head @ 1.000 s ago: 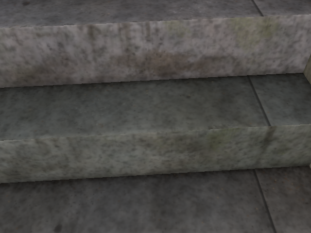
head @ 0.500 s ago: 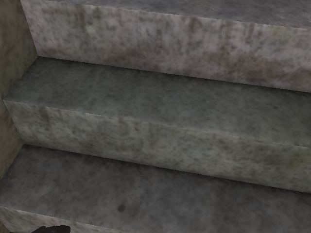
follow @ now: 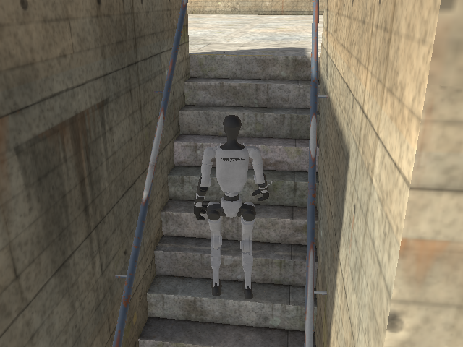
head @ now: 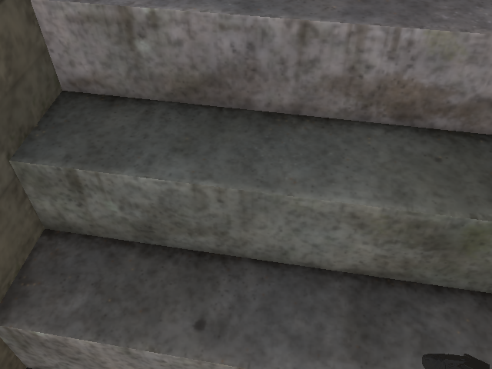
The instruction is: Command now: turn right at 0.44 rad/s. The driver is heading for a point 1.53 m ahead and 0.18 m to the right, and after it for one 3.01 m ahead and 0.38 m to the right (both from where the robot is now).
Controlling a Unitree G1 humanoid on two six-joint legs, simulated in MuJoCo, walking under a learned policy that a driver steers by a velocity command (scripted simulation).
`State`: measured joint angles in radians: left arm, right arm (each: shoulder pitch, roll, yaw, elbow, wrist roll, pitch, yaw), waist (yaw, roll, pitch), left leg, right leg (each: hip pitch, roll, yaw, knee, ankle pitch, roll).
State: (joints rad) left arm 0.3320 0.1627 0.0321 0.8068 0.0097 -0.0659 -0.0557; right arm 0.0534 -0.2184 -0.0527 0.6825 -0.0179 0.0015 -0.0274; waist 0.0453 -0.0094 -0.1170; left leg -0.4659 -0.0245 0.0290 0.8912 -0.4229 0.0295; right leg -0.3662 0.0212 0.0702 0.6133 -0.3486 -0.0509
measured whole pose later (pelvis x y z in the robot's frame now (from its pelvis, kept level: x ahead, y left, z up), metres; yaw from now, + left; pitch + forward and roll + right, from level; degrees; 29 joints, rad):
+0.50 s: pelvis -0.02 +0.04 +0.00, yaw -16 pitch +6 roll +3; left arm 0.13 0.21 0.02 0.75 0.06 -0.01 -0.04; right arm 0.11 -0.10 0.05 0.66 -0.01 -0.08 0.03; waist -0.04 -0.08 -0.12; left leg -0.32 -0.03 0.24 0.47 -0.27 0.09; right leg -0.73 -0.08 0.03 1.23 -0.39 0.07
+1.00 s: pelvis -0.01 -0.05 +0.00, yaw -16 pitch +5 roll -1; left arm 0.19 0.19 0.05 0.79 0.02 -0.03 0.00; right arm 0.23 -0.18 -0.02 0.83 -0.01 -0.07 0.01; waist 0.02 0.02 -0.07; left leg -0.47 0.10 0.01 1.00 -0.45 -0.03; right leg -0.33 -0.04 -0.13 0.55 -0.31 -0.04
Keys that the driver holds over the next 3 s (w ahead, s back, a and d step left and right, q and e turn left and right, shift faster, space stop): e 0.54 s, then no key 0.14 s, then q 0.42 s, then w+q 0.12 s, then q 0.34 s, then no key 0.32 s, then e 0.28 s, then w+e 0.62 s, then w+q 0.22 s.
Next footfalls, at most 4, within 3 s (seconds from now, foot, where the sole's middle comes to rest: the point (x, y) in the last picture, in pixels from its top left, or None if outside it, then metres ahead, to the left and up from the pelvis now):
0.12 left None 0.02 0.11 -0.77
0.74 right None -0.02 -0.17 -0.77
1.22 left None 0.05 0.09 -0.77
1.70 right None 0.20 -0.10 -0.56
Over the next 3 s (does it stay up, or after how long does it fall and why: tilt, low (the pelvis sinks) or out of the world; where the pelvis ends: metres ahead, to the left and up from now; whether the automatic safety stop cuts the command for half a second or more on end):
stays up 0.40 -0.14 0.39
